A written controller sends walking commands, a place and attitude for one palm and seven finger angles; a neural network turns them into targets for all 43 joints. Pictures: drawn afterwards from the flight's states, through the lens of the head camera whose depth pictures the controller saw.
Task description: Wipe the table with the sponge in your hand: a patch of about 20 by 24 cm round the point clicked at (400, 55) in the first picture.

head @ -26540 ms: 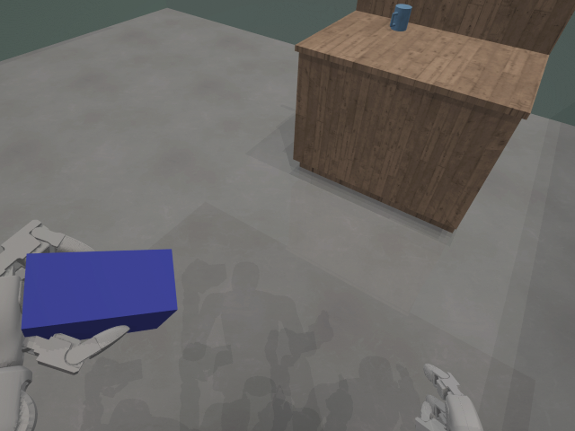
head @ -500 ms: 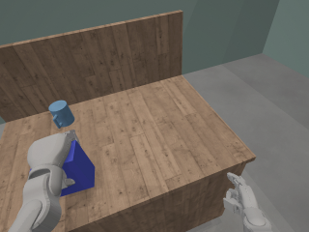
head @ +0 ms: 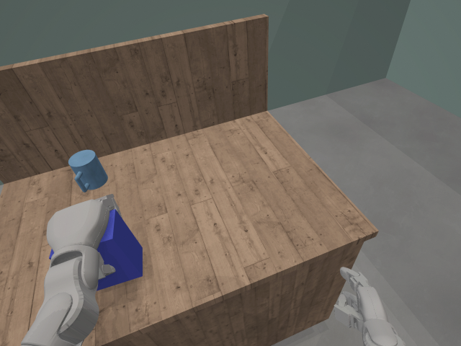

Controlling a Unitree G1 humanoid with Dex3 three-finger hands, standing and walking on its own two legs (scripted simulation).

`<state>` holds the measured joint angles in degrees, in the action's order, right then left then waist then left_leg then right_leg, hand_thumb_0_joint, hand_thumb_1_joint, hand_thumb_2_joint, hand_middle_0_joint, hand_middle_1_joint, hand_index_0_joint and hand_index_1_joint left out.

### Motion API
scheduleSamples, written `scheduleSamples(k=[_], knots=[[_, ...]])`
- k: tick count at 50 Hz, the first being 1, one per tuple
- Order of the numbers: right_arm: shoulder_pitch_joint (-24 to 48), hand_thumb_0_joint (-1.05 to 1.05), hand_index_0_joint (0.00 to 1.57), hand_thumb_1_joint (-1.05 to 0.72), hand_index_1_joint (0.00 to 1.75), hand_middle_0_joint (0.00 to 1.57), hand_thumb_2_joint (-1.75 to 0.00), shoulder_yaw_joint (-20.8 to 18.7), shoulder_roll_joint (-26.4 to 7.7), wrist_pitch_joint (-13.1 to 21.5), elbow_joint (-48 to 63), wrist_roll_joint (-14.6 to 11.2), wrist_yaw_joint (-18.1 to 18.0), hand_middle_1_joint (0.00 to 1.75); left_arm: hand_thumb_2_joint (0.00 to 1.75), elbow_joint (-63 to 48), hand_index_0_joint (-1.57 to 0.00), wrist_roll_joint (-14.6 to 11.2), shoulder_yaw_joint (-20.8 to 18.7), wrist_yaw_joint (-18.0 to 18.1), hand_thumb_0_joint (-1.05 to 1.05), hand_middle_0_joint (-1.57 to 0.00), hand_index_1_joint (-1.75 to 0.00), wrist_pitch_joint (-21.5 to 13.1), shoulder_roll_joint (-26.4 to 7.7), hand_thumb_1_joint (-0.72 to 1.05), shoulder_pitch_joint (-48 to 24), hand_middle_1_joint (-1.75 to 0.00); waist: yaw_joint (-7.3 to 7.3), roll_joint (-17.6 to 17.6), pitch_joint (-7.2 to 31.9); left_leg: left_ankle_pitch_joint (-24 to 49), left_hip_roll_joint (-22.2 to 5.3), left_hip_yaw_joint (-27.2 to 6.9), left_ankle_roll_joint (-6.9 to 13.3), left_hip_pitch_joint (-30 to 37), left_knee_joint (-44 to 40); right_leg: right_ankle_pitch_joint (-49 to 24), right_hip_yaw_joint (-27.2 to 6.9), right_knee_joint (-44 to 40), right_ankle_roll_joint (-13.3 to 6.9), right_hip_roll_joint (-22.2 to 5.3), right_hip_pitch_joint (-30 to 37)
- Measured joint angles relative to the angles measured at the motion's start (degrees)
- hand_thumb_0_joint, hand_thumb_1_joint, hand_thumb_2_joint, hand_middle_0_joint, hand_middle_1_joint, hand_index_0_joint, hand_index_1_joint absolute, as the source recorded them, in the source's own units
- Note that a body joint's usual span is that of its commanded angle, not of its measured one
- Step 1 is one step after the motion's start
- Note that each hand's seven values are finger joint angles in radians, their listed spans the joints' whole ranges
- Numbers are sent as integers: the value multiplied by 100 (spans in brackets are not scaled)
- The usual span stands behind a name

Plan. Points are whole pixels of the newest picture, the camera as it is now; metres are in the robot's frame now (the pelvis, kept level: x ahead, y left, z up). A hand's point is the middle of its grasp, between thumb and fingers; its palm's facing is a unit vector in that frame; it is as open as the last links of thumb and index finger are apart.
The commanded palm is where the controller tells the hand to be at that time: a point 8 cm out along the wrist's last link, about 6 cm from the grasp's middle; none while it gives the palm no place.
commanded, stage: move the sponge above the wiping area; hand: left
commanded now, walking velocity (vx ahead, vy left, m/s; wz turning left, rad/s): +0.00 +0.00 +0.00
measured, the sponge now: (107, 258) +0.23 +0.29 +0.03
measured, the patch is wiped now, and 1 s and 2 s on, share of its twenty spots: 0.00 0.00 0.00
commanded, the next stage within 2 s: lower the sponge onto the table in 1.76 s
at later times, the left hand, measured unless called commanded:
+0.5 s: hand (89, 254) +0.22 +0.30 +0.06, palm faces +0.02 -0.12 -0.99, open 10.3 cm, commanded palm +0.19 +0.29 +0.12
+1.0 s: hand (84, 264) +0.21 +0.31 +0.05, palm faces -0.01 -0.12 -0.99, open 10.3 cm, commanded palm +0.18 +0.30 +0.11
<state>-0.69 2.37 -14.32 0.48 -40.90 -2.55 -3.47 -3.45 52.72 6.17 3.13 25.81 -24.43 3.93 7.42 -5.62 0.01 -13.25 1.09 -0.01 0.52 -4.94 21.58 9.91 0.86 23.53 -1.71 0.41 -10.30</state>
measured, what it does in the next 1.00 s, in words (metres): stands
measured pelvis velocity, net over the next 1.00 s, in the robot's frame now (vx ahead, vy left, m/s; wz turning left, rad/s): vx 0.01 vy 0.01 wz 0.00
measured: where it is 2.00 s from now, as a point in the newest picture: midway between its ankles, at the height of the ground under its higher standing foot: outside the picture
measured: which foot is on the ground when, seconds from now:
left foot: down 0.00-1.00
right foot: down 0.00-1.00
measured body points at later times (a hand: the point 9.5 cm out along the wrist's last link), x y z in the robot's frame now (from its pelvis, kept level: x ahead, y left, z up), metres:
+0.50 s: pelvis +0.01 +0.01 +0.00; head -0.01 -0.03 +0.45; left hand +0.21 +0.30 +0.12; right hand +0.27 -0.18 -0.07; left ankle -0.01 +0.12 -0.74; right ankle +0.04 -0.10 -0.74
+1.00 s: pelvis +0.01 +0.01 +0.00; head -0.01 -0.02 +0.45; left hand +0.20 +0.31 +0.10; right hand +0.25 -0.19 -0.08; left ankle -0.01 +0.12 -0.74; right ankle +0.04 -0.10 -0.74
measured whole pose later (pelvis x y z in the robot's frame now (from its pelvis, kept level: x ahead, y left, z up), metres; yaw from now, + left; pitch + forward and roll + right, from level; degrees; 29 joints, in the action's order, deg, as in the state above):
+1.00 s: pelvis +0.01 +0.01 +0.00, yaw +0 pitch -3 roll +0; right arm -1.6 1.5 -14.0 0.3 -41.3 -2.2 -2.6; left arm -1.6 53.0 4.0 6.1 23.0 -24.0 10.8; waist 7.8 -4.6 0.6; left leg -13.9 1.2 -0.2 1.1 -5.0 22.0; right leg 9.8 0.8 22.3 -1.2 0.4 -9.5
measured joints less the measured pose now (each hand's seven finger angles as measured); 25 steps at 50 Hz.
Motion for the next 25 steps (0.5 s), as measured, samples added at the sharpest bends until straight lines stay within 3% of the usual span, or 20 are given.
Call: scheduleSamples(k=[7, 18, 25], knots=[[38, 1, 20, -90, 30, 20, -90, -25, -56, -30, 38, -25, 26, 30, 103, 79, -74, -70, -111, -61, -1, -69, -130, 240, -38, -52, 98, -130, -24, -2, -3, -37, -8, -14, 3, -5, 10, 30, 10, -11, 2, 9, 9], [4, 1, 20, -90, 30, 20, -90, -91, -47, 9, 72, 43, 66, 30, 103, -241, -74, 14, -43, -6, -1, -69, -130, -166, 19, -52, 590, -130, 79, 12, 48, -118, -12, -47, 24, 48, 40, 77, 37, -63, 20, 13, 110], [74, 1, 20, -90, 30, 20, -90, -42, 41, -45, 41, 34, 100, 30, 103, -219, -74, 41, -67, 132, -1, -69, -130, -79, 31, -52, 607, -130, 101, 31, 54, -107, -8, -40, 32, 82, 4, 59, 26, -107, 29, 11, 145]])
